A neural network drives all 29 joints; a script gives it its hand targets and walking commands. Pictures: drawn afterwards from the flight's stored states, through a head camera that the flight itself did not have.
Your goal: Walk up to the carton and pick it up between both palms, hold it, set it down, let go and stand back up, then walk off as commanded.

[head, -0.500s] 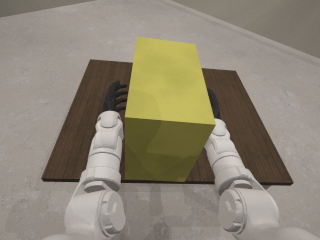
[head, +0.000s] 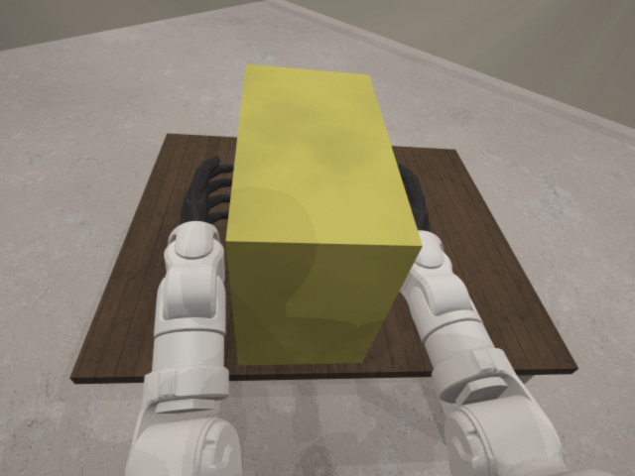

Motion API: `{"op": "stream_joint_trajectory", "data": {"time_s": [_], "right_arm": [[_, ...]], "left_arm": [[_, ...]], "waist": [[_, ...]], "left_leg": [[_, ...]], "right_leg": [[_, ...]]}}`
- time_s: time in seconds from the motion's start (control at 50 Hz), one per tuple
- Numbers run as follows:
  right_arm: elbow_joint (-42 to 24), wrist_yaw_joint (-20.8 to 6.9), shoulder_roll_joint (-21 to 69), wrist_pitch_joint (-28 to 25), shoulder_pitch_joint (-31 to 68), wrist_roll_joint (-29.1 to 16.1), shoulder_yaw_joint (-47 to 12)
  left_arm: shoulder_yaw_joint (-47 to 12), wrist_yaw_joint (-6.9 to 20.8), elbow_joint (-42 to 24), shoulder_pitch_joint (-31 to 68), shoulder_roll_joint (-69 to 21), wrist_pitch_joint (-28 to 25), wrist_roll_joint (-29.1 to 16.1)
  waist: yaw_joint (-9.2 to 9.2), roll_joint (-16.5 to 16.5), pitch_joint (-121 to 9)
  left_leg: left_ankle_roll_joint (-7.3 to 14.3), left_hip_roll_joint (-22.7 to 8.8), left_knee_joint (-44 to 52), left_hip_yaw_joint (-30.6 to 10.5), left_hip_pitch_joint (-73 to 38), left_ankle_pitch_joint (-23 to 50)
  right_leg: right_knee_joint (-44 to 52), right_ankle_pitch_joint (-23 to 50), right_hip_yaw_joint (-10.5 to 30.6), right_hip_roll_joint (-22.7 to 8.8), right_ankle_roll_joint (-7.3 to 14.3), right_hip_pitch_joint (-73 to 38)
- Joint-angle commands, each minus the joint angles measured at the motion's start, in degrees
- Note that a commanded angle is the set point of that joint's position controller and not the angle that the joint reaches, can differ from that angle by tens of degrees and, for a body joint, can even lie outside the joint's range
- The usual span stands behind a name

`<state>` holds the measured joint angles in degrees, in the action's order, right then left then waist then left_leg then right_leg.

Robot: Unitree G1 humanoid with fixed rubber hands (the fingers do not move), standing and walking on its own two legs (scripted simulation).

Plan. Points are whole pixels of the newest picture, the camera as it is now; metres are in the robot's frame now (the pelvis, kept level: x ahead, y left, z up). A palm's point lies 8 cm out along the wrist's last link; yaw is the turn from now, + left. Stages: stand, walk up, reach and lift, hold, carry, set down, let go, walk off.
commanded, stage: reach and lift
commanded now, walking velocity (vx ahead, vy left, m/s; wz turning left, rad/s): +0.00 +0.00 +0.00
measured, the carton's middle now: (305, 216) +0.41 +0.00 +0.12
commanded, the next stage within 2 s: hold in 0.72 s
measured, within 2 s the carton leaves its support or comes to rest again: neither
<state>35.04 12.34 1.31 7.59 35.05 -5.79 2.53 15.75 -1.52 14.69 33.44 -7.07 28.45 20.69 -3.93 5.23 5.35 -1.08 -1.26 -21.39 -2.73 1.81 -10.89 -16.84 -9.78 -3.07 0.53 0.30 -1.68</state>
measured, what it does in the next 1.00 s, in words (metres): stands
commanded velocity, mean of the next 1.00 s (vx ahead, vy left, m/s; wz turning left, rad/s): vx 0.00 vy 0.00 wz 0.00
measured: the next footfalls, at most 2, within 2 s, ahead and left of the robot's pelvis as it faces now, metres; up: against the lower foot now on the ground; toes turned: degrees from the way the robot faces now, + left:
none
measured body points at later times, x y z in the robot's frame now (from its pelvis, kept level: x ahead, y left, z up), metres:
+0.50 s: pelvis +0.00 +0.00 +0.00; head -0.02 +0.04 +0.45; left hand +0.38 +0.12 +0.17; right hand +0.36 -0.14 +0.15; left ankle +0.02 +0.13 -0.75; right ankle +0.01 -0.11 -0.75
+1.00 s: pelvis -0.01 +0.00 +0.00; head -0.04 +0.04 +0.45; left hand +0.37 +0.12 +0.18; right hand +0.36 -0.14 +0.17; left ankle +0.02 +0.13 -0.75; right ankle +0.01 -0.11 -0.75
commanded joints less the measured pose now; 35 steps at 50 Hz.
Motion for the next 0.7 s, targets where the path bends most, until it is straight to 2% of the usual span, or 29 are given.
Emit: {"op": "stream_joint_trajectory", "data": {"time_s": [0.0, 0.08, 0.2, 0.28, 0.38, 0.52, 0.68], "right_arm": [[-19.0, -3.4, 31.7, -3.7, 39.4, -2.4, -21.3], [-22.3, -3.1, 31.5, -3.2, 38.2, -3.4, -23.0], [-26.4, -3.2, 30.5, -2.6, 37.9, -4.6, -25.2], [-27.5, -3.1, 30.0, -2.0, 37.6, -5.1, -26.2], [-27.5, -2.9, 30.2, -1.1, 38.5, -5.6, -26.2], [-24.9, -3.1, 30.6, -0.4, 40.3, -4.7, -24.2], [-23.5, -2.7, 31.3, 0.1, 41.1, -4.4, -23.1]], "left_arm": [[-28.2, 8.8, -5.4, 28.2, -31.8, -0.2, -6.2], [-30.5, 8.4, -8.4, 27.1, -32.4, 0.6, -6.4], [-31.8, 7.6, -11.0, 25.0, -32.2, 2.2, -6.4], [-31.3, 7.7, -11.5, 22.9, -31.5, 3.5, -5.8], [-30.2, 8.2, -11.4, 23.3, -30.4, 4.9, -5.2], [-29.2, 8.7, -9.9, 26.4, -30.4, 5.7, -5.2], [-28.3, 9.4, -8.6, 27.6, -30.5, 6.0, -5.2]], "waist": [[-2.33, -5.6, -22.7], [-2.74, -6.7, -23.9], [-1.67, -6.9, -25.2], [-0.76, -5.8, -24.5], [-0.33, -5.2, -22.5], [-0.96, -5.6, -20.7], [-1.89, -5.1, -20.4]], "left_leg": [[-0.4, 3.9, 1.8, 3.6, -5.7, 14.2], [-1.0, 3.6, 1.2, 3.1, -7.1, 16.5], [-1.3, 3.1, 0.7, 2.9, -8.6, 18.9], [-1.0, 3.1, 0.7, 3.1, -8.5, 19.1], [-0.4, 3.2, 1.5, 3.5, -7.5, 16.6], [0.0, 3.1, 2.9, 4.1, -7.1, 12.2], [0.4, 3.4, 3.3, 4.2, -7.1, 11.3]], "right_leg": [[0.3, 19.5, -2.1, 2.6, -3.3, -4.8], [0.1, 19.7, -2.4, 3.1, -3.1, -4.4], [0.0, 18.6, -2.7, 3.9, -2.9, -3.6], [0.0, 19.6, -2.6, 3.8, -3.0, -4.4], [0.4, 18.6, -2.3, 3.4, -3.1, -5.0], [1.3, 14.2, -2.3, 2.9, -3.0, -3.9], [1.9, 13.9, -2.2, 2.5, -3.3, -4.1]]}}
